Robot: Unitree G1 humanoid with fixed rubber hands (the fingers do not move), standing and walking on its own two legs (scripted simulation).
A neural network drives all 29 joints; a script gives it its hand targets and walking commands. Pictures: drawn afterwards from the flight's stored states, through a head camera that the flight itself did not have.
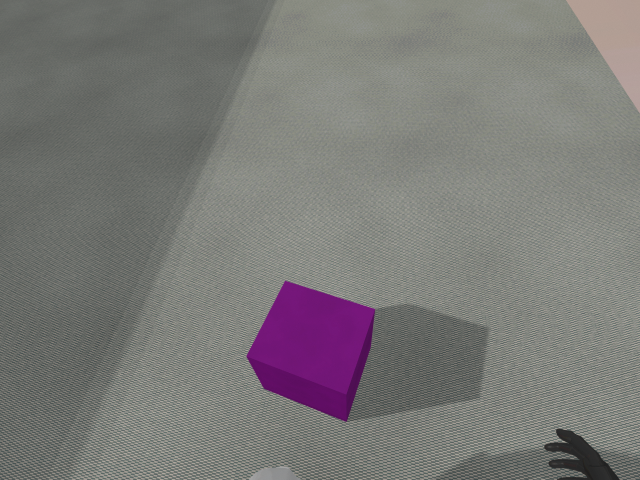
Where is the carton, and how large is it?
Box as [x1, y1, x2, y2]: [246, 281, 374, 421]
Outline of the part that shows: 285,281 246,356 264,388 346,421 370,347 374,309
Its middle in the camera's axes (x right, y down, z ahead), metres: -0.01 +0.34 +1.15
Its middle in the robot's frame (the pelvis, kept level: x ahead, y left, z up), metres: +0.52 +0.06 -0.64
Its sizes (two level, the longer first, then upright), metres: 0.273 0.242 0.271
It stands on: the floor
